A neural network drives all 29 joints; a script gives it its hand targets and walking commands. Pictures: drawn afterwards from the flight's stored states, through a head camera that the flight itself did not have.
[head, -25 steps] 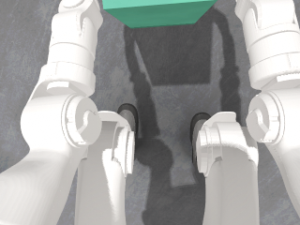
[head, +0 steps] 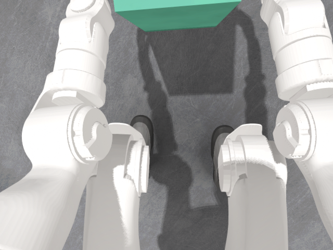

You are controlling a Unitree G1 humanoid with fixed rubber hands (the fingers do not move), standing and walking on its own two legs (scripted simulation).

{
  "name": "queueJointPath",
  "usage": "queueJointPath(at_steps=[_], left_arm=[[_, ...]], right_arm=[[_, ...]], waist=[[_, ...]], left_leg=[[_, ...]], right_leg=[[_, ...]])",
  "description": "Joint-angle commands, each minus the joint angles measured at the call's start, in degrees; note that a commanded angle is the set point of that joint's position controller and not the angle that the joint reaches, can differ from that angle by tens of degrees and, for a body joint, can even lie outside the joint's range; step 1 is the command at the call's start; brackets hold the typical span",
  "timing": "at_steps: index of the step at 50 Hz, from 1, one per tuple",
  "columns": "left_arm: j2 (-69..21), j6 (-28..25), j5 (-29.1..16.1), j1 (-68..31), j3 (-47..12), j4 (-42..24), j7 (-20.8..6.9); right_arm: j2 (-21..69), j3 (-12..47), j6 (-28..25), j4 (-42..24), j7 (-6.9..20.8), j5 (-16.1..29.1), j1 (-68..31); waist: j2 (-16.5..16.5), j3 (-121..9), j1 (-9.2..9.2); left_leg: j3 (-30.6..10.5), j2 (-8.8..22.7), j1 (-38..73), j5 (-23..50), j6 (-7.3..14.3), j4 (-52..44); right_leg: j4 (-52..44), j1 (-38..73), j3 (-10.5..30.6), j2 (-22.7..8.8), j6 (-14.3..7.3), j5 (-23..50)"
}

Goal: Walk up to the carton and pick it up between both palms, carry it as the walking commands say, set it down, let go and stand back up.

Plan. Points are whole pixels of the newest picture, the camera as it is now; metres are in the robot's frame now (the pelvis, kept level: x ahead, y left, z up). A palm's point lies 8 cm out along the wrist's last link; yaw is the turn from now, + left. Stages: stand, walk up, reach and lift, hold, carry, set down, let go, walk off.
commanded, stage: set down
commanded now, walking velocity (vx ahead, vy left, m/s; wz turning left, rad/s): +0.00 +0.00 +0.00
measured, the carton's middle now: out of the picture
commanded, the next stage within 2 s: let go in 1.68 s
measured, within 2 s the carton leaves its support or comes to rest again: neither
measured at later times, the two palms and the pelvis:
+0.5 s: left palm out of the picture +0.55 +0.15 -0.18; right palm out of the picture +0.57 -0.18 -0.18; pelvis +0.00 +0.00 +0.00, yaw +0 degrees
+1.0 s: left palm out of the picture +0.57 +0.16 -0.04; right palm out of the picture +0.59 -0.18 -0.02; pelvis +0.00 +0.00 +0.09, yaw -2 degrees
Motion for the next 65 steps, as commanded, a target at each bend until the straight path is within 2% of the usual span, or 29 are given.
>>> queueJointPath(at_steps=[1,3,5,10,13,17,20,21,22,26,28,29,30,31,33,35,39,45,46,47,49,50,52,54,57,60,62,64,65], left_arm=[[1.03,-4.59,2.31,-12.45,-4.06,-4.35,-0.71],[8.25,-5.27,0.54,-12.44,-4.72,-4.04,1.76],[9.73,-5.79,-1.06,-12.48,-5.55,-2.41,2.81],[11.68,-6.29,-6.93,-15.15,-8.56,-5.27,3.58],[12.74,-6.11,-11.95,-17.19,-12.45,-7.89,3.46],[13.87,-5.79,-15.18,-17.61,-14.55,-11.57,3.97],[15.47,-4.76,-14.54,-16.40,-12.83,-13.53,4.85],[15.80,-4.13,-14.15,-15.90,-12.37,-13.97,5.16],[15.20,-3.59,-13.87,-15.16,-12.24,-15.11,5.50],[14.53,-0.84,-14.53,-15.06,-13.22,-23.26,6.54],[13.97,0.65,-14.28,-14.49,-13.41,-22.58,7.01],[13.83,1.53,-14.07,-13.82,-13.15,-21.81,6.92],[13.57,2.22,-13.91,-13.68,-12.62,-20.05,6.81],[12.32,2.97,-13.97,-13.78,-13.04,-19.14,6.70],[12.54,3.80,-12.33,-12.62,-11.50,-15.83,6.66],[11.34,4.32,-11.44,-12.24,-10.80,-15.40,6.78],[10.65,4.64,-10.68,-12.33,-9.77,-18.96,6.80],[11.61,6.83,-12.35,-10.29,-10.05,-30.98,7.13],[12.33,7.44,-12.21,-10.32,-9.73,-32.88,7.09],[12.67,8.09,-12.01,-8.76,-9.22,-33.80,7.11],[12.44,9.32,-11.93,-6.61,-8.96,-33.23,6.89],[12.68,9.53,-11.14,-5.54,-8.43,-32.10,6.66],[11.73,9.75,-10.67,-5.16,-8.72,-32.53,6.30],[11.44,9.56,-10.38,-4.66,-9.16,-35.29,6.03],[11.38,9.39,-10.11,-5.67,-9.60,-36.35,5.70],[11.51,10.19,-10.22,-6.11,-9.98,-34.71,5.43],[12.40,10.82,-10.00,-6.12,-9.51,-33.50,5.52],[12.49,11.39,-9.73,-6.13,-9.29,-32.12,5.33],[12.89,11.54,-9.64,-7.52,-8.72,-34.18,5.44]], right_arm=[[-2.82,1.69,-3.33,-5.21,-1.96,1.09,-22.41],[-9.63,2.44,-3.81,-4.07,-4.46,2.25,-22.23],[-11.71,4.36,-4.34,-4.30,-5.25,4.48,-24.86],[-13.79,9.15,-5.49,-8.76,-6.09,10.19,-29.76],[-14.68,11.42,-5.69,-11.57,-6.23,14.18,-32.09],[-16.05,11.77,-5.11,-12.89,-6.39,16.38,-31.67],[-16.22,11.30,-3.66,-14.14,-6.64,15.47,-30.58],[-15.97,11.67,-3.06,-14.63,-6.68,15.46,-30.34],[-15.92,11.39,-2.36,-14.77,-6.69,15.70,-29.89],[-16.47,10.59,0.02,-21.13,-7.33,15.47,-29.78],[-16.15,10.28,1.23,-21.82,-7.46,15.77,-30.04],[-16.61,9.41,1.92,-19.92,-7.53,15.09,-29.33],[-15.51,9.70,2.54,-19.32,-7.27,15.13,-29.36],[-15.14,9.17,3.18,-16.77,-6.94,14.52,-29.11],[-14.60,7.90,4.15,-12.66,-6.42,13.58,-27.79],[-14.40,7.09,4.50,-10.91,-5.67,12.60,-27.19],[-15.40,6.08,4.38,-15.32,-5.12,12.14,-28.16],[-17.19,6.16,6.49,-27.96,-5.96,13.48,-26.46],[-16.93,6.13,7.22,-27.98,-6.20,13.12,-24.75],[-16.74,5.97,7.99,-28.53,-6.22,13.09,-23.70],[-16.63,5.27,9.04,-27.53,-6.30,11.87,-21.19],[-15.37,5.48,9.60,-24.44,-6.35,11.26,-19.15],[-14.60,5.22,10.04,-21.87,-6.11,10.59,-17.10],[-13.87,5.11,9.80,-24.82,-5.99,11.14,-17.43],[-13.72,4.72,9.62,-23.74,-5.74,11.31,-17.37],[-14.44,4.10,10.10,-21.71,-5.56,10.70,-17.51],[-15.46,3.58,10.24,-24.18,-5.52,10.63,-19.23],[-14.93,3.65,10.70,-21.91,-5.21,10.02,-19.42],[-15.96,3.07,10.83,-23.35,-5.15,9.99,-20.35]], waist=[[-3.58,-65.74,4.94],[-3.64,-67.47,4.90],[-3.40,-69.30,5.90],[-6.57,-79.13,6.82],[-8.15,-87.09,6.55],[-9.02,-95.10,6.50],[-10.50,-100.53,7.44],[-10.72,-102.84,8.48],[-9.23,-104.36,9.13],[-8.36,-115.41,8.55],[-7.86,-113.49,8.90],[-7.92,-110.62,8.24],[-8.65,-107.02,8.85],[-8.88,-104.33,7.76],[-7.73,-98.07,8.91],[-7.07,-95.03,8.74],[-7.33,-99.24,8.99],[-8.50,-122.31,9.09],[-8.56,-125.13,8.70],[-8.95,-125.38,9.47],[-9.58,-124.06,8.56],[-9.00,-122.08,9.05],[-8.20,-119.33,8.33],[-7.48,-120.46,8.46],[-5.71,-120.44,8.35],[-5.67,-119.64,7.35],[-5.81,-120.34,7.81],[-6.62,-116.80,8.07],[-6.46,-118.35,8.09]], left_leg=[[6.73,-2.94,38.64,20.02,0.94,-2.78],[6.69,-2.52,38.78,20.89,0.80,-3.03],[6.66,-2.13,39.12,22.54,0.92,-2.31],[6.45,-1.30,40.94,25.93,1.85,-1.36],[6.18,-0.23,43.32,27.48,2.59,-0.51],[6.91,-0.10,45.81,29.69,3.02,-1.11],[7.11,-0.25,48.17,28.94,3.47,-2.35],[7.48,-0.36,49.42,29.44,3.52,-2.83],[8.05,-0.44,50.49,29.22,3.37,-3.50],[8.21,-1.07,56.89,28.94,3.52,-5.93],[8.47,-1.09,56.90,26.34,3.71,-7.72],[8.63,-1.20,55.08,24.02,3.53,-8.86],[8.73,-1.14,53.00,21.36,3.74,-9.87],[8.37,-1.22,52.26,19.01,3.69,-11.10],[8.52,-1.30,50.36,15.52,3.26,-13.49],[8.32,-1.41,51.12,14.71,2.90,-15.06],[7.91,-1.69,54.61,18.04,3.02,-17.40],[8.22,-2.58,66.22,31.10,3.13,-20.35],[8.38,-2.79,67.56,32.36,2.93,-20.99],[8.52,-2.95,67.10,32.91,2.95,-21.99],[8.54,-3.24,66.16,33.42,2.78,-24.01],[8.70,-3.38,65.73,33.42,2.56,-24.96],[8.46,-3.67,64.67,33.39,2.34,-27.37],[8.24,-3.69,67.46,36.24,2.44,-29.26],[7.50,-3.60,70.55,37.52,2.40,-31.82],[7.23,-3.34,72.36,35.90,2.19,-34.84],[6.90,-3.11,75.54,35.49,2.32,-37.14],[6.74,-2.86,75.40,32.33,2.42,-40.08],[6.86,-2.90,77.19,32.90,2.29,-40.84]], right_leg=[[-9.71,29.32,-6.19,0.51,-0.80,19.02],[-9.44,29.53,-6.33,0.18,-0.55,19.25],[-9.38,29.55,-5.65,-0.09,-0.47,19.65],[-8.67,35.47,-5.29,-0.96,-0.35,23.34],[-7.62,39.90,-5.64,-1.34,-0.41,25.13],[-7.95,43.47,-6.18,-1.32,-0.52,27.35],[-8.85,45.48,-6.89,-1.17,-0.11,26.00],[-9.25,46.62,-7.11,-1.03,0.00,25.98],[-10.11,47.13,-6.96,-0.84,-0.36,25.51],[-11.99,52.56,-7.72,-0.09,-0.91,25.47],[-13.36,51.88,-8.22,0.23,-0.92,22.46],[-14.52,51.02,-8.29,0.11,-1.01,20.49],[-15.73,50.58,-7.97,0.01,-0.94,18.16],[-16.35,49.97,-8.29,-0.06,-1.07,16.28],[-18.28,47.10,-8.07,0.09,-1.40,12.48],[-20.14,44.69,-8.00,0.28,-1.85,10.81],[-22.39,47.76,-7.80,1.05,-2.21,14.10],[-25.54,62.84,-8.10,2.22,-2.19,28.73],[-26.69,65.07,-7.93,2.24,-2.23,30.16],[-27.56,66.71,-7.46,2.22,-2.10,31.10],[-29.48,69.38,-7.17,2.18,-2.00,32.71],[-30.28,69.49,-6.99,2.06,-1.93,33.08],[-32.09,69.98,-6.42,1.86,-1.90,34.28],[-33.53,71.38,-6.32,1.91,-1.84,37.15],[-36.04,70.97,-6.11,1.85,-2.13,37.83],[-39.28,72.50,-6.03,1.69,-1.99,36.28],[-41.77,73.92,-6.08,1.72,-1.88,34.77],[-44.25,74.04,-6.26,1.48,-1.55,31.67],[-45.37,75.35,-5.93,1.63,-1.62,31.98]])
